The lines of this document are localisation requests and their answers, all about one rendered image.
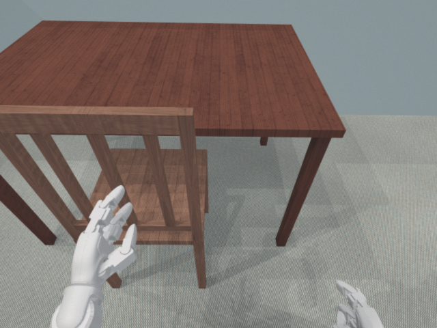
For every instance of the chair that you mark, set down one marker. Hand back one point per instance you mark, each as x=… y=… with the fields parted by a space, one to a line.
x=168 y=188

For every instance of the robot right hand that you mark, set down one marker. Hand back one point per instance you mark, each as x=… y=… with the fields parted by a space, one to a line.
x=364 y=316

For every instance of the table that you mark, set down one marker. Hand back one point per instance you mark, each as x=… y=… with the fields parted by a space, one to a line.
x=243 y=80

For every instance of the left robot forearm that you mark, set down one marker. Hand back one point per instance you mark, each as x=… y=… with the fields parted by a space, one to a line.
x=80 y=308

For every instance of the robot left hand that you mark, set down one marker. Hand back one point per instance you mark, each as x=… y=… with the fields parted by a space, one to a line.
x=96 y=242

